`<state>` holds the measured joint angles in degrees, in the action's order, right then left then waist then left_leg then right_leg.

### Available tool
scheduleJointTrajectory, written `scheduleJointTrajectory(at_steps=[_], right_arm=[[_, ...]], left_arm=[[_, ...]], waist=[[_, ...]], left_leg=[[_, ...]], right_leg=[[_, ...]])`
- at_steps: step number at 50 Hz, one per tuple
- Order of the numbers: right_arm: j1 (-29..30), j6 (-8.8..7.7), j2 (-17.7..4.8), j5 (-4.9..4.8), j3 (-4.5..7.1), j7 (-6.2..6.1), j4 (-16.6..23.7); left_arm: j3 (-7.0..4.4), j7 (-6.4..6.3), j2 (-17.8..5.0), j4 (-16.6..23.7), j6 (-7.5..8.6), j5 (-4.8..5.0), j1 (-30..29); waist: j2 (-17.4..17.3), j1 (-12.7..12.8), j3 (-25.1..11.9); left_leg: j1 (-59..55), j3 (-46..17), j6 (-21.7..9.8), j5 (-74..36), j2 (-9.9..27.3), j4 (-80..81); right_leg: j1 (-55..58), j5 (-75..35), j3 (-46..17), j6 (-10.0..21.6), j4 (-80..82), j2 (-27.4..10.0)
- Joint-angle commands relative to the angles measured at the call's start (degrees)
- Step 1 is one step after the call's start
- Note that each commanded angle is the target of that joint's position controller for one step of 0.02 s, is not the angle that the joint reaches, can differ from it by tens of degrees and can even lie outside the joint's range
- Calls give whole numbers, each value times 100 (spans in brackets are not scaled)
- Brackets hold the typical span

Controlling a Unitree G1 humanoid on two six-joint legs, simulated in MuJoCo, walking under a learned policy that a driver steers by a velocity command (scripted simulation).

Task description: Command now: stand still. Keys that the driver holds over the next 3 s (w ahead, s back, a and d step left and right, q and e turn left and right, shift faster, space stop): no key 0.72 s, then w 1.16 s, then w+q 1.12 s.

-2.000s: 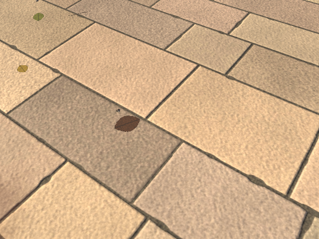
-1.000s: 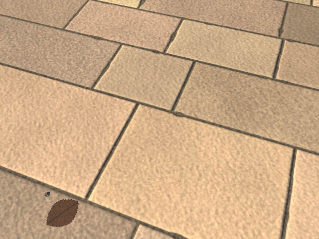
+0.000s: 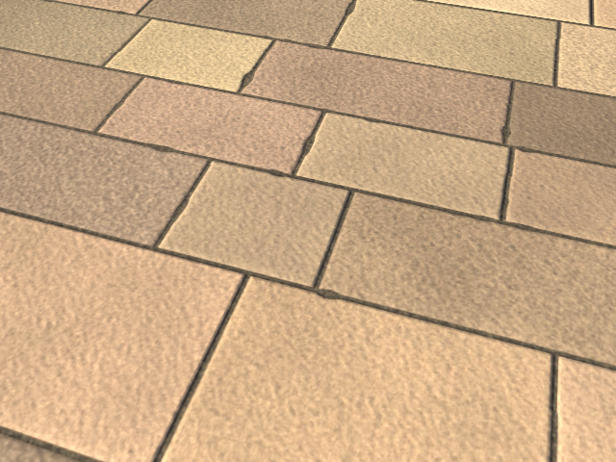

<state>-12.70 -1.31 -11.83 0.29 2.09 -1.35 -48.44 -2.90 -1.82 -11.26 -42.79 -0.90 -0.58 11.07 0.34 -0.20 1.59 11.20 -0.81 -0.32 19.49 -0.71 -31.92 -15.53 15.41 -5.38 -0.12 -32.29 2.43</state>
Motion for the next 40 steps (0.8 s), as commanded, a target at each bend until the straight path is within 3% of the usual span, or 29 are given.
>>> scheduleJointTrajectory(at_steps=[1,18,36,37,38,39,40], right_arm=[[-47,-72,-566,-5,130,-24,187],[-271,-68,-518,-24,100,-56,-554],[-557,-40,-433,-20,-7,-50,-1058],[-669,-31,-392,-17,-19,-57,-1129],[-730,-10,-513,-53,21,-76,-1156],[-764,3,-750,-97,92,-101,-1132],[-926,-7,-929,-132,146,-115,-1128]], left_arm=[[-144,-32,-546,248,72,4,-53],[-147,-113,-563,-758,73,37,95],[-42,-122,-546,-1640,64,59,190],[-16,-121,-469,-1719,57,56,277],[-14,-127,-464,-1748,54,79,272],[-23,-126,-494,-1727,76,108,216],[-19,-106,-518,-1635,138,120,27]], waist=[[-10,10,-185],[-40,-1,8],[-62,5,114],[-112,2,-15],[-237,-36,74],[-505,-94,224],[-770,-205,432]], left_leg=[[349,-303,-86,-834,276,636],[300,-280,-152,-754,239,956],[195,-254,-203,-899,202,1116],[143,-249,-229,-285,175,1209],[182,-361,-333,704,196,1337],[232,-726,-551,1754,406,1552],[186,-1413,-858,2622,893,1951]], right_leg=[[409,-1181,-317,167,433,-316],[531,-1111,-199,74,654,-274],[490,-1046,-89,36,810,-252],[537,-559,19,37,777,-163],[355,196,218,52,551,11],[-9,977,450,77,146,184],[-558,1213,587,99,-361,195]])
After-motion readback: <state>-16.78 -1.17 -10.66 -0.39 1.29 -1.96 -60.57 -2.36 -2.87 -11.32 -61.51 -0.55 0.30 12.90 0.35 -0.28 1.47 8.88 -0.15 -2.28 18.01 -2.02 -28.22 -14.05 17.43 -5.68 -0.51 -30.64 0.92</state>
